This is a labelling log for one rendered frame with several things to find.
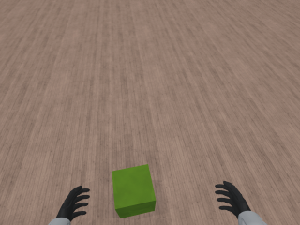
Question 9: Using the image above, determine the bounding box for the right robot forearm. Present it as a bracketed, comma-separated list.
[238, 211, 267, 225]

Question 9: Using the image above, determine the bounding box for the right robot hand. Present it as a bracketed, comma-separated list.
[215, 181, 251, 219]

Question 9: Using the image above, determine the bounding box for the carton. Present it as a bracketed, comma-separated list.
[112, 164, 156, 218]

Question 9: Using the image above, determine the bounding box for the left robot hand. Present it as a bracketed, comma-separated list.
[56, 186, 90, 222]

